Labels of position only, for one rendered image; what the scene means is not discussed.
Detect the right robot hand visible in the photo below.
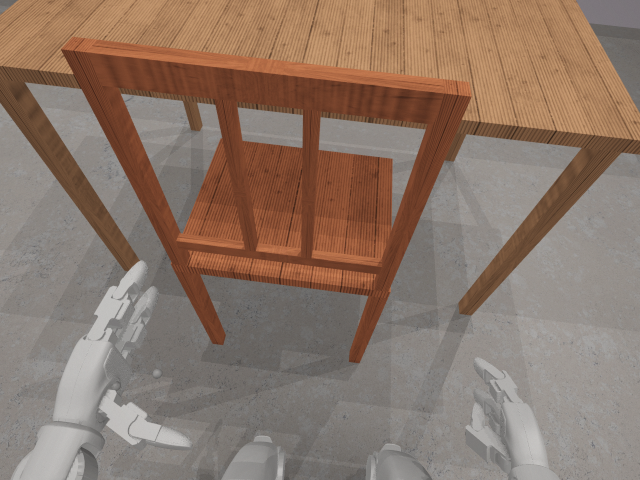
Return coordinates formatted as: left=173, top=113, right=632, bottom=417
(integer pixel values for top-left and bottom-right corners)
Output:
left=466, top=357, right=549, bottom=476

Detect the table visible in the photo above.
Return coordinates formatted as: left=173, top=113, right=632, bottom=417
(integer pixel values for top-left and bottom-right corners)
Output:
left=0, top=0, right=640, bottom=316

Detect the left robot hand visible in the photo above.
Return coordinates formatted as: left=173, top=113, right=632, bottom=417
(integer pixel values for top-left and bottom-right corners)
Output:
left=52, top=260, right=193, bottom=450

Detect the robot right shin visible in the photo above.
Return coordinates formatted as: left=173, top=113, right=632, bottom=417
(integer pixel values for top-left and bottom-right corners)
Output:
left=381, top=444, right=401, bottom=452

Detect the robot right thigh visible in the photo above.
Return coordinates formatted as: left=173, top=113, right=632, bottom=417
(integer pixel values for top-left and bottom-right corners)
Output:
left=366, top=450, right=433, bottom=480

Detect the left robot forearm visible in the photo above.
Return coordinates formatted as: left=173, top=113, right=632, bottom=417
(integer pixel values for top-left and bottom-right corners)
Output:
left=11, top=422, right=105, bottom=480

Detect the chair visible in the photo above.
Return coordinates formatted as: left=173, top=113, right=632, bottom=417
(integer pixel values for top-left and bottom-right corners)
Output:
left=61, top=37, right=472, bottom=363

